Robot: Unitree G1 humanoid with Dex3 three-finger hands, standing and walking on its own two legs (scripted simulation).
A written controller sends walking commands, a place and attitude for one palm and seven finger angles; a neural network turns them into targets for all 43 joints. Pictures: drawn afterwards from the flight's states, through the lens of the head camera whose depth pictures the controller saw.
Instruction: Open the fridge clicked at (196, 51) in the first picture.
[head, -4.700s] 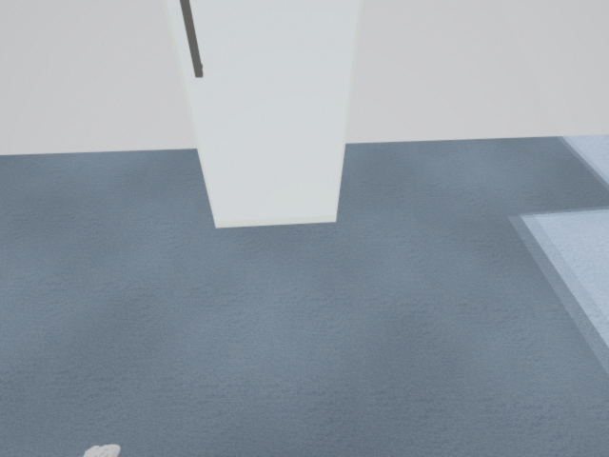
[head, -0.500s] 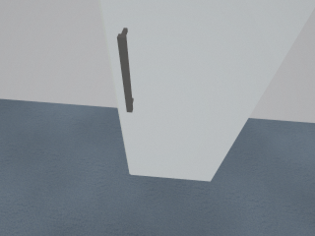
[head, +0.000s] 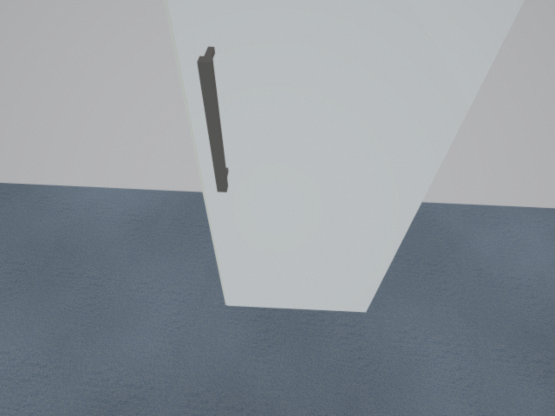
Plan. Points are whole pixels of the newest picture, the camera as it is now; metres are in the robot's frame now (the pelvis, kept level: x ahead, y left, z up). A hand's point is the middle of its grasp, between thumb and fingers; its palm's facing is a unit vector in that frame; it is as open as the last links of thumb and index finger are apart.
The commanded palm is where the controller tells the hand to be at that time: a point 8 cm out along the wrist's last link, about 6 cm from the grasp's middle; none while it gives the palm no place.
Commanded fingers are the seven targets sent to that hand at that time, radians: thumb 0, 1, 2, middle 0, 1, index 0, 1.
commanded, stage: come to a stop and stand still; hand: left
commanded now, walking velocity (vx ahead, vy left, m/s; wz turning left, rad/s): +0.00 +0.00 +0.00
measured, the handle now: (217, 128) +0.56 +0.14 +0.11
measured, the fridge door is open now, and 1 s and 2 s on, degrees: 0 0 0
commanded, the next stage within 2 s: look again from close up in 0.44 s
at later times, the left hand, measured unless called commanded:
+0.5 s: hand out of the picture +0.04 +0.18 -0.17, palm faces +0.00 -0.98 -0.21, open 7.4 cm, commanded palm none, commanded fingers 0.00 0.90 0.90 -0.20 -0.30 -0.20 -0.30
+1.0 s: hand out of the picture +0.06 +0.19 -0.17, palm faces -0.01 -0.97 -0.23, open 7.4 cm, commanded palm none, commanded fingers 0.00 0.90 0.90 -0.20 -0.30 -0.20 -0.30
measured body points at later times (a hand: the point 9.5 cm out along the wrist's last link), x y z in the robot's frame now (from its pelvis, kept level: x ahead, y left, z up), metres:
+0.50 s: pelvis +0.02 +0.01 +0.00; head +0.02 +0.00 +0.45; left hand +0.04 +0.24 -0.15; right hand +0.03 -0.22 -0.16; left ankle +0.05 +0.09 -0.74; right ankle +0.01 -0.12 -0.74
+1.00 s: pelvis +0.03 +0.00 +0.00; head +0.04 +0.00 +0.45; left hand +0.06 +0.24 -0.15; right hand +0.07 -0.24 -0.15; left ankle +0.05 +0.09 -0.74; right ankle +0.01 -0.12 -0.74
